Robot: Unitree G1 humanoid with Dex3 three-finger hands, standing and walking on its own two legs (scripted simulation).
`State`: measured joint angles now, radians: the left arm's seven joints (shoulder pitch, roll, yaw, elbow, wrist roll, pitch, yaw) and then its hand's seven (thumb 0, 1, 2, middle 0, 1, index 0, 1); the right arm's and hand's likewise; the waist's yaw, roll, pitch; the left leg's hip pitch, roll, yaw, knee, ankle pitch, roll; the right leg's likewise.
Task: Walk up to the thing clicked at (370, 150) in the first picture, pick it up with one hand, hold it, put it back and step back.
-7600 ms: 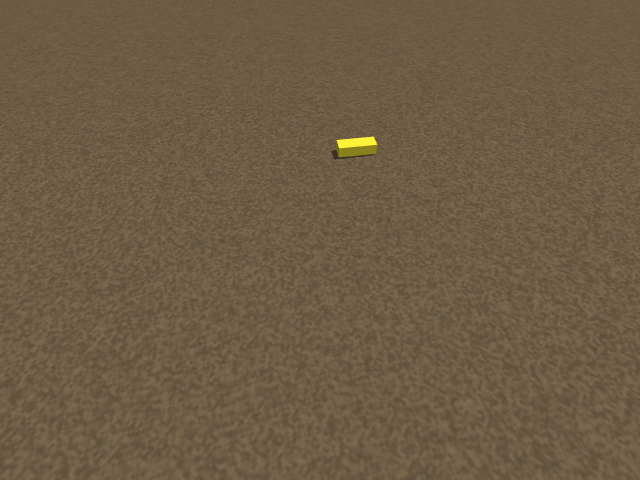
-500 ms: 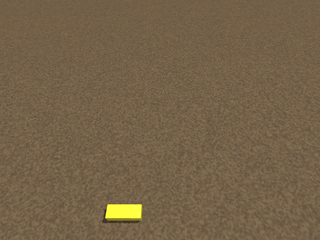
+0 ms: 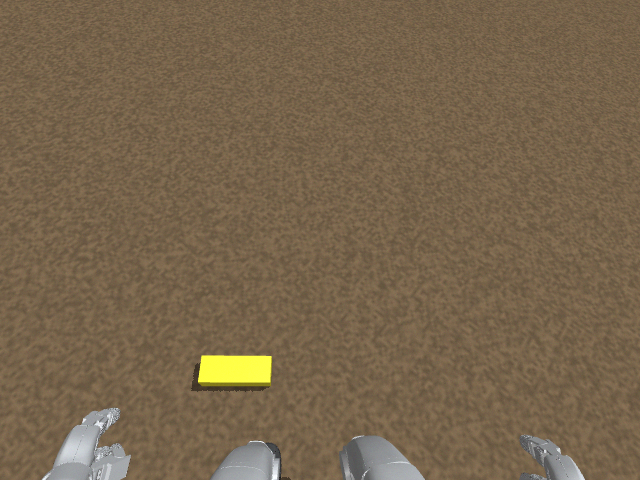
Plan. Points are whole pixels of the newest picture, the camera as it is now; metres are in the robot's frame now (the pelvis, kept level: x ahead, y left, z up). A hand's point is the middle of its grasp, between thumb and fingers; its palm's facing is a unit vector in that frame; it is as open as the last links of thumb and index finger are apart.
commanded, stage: walk up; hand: left
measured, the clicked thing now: (236, 371) +0.39 +0.21 -0.74
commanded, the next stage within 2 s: none
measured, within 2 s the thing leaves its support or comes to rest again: neither
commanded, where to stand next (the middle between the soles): +0.03 +0.01 m, yaw +2 degrees
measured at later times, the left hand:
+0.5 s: hand out of the picture +0.03 +0.24 -0.15, palm faces -0.05 -0.95 -0.32, open 7.4 cm
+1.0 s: hand out of the picture +0.03 +0.26 -0.13, palm faces +0.09 -0.84 -0.53, open 7.4 cm
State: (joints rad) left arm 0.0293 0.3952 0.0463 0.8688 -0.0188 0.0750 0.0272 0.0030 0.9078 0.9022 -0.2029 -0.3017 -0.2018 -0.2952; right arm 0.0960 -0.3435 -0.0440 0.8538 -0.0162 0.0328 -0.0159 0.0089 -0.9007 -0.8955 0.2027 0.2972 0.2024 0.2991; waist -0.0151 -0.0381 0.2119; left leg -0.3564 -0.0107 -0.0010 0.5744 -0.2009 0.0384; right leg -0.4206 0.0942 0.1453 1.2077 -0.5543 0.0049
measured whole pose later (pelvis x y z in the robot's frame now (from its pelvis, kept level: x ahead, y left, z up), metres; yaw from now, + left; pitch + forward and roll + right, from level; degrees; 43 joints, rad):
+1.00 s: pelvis -0.05 -0.04 -0.02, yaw +6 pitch -3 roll +0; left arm 0.14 0.35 0.06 0.83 0.03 -0.01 0.05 0.00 0.90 0.90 -0.21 -0.30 -0.21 -0.30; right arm 0.24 -0.47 -0.10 0.78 -0.04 0.12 0.05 0.01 -0.91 -0.90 0.20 0.30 0.20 0.30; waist 0.00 0.13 0.18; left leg -0.44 -0.05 -0.17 1.26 -0.48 -0.02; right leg -0.50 -0.13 -0.07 0.65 -0.10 0.02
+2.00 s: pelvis -0.06 -0.04 -0.02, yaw +7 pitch -2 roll +0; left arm 0.07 0.38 0.02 0.69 0.02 -0.01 0.06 0.00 0.90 0.90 -0.21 -0.30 -0.21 -0.30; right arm 0.20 -0.44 -0.07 0.76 -0.01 0.09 -0.01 0.01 -0.90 -0.90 0.20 0.30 0.20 0.30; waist -0.01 0.09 0.24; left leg -0.49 -0.05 -0.14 1.18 -0.51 -0.05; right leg -0.49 -0.10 -0.04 0.74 -0.22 0.00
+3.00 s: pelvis -0.15 -0.05 +0.00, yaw +5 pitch -3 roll -1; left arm 0.39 0.40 0.07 0.85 0.02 -0.06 -0.01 0.01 0.90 0.90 -0.21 -0.30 -0.20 -0.30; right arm 0.32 -0.40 -0.05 0.92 -0.02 0.02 0.06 0.01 -0.90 -0.90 0.20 0.30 0.20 0.30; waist 0.02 0.06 0.10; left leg -0.39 0.03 -0.04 0.67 -0.26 0.00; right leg -0.04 -0.01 -0.13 0.49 -0.40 -0.02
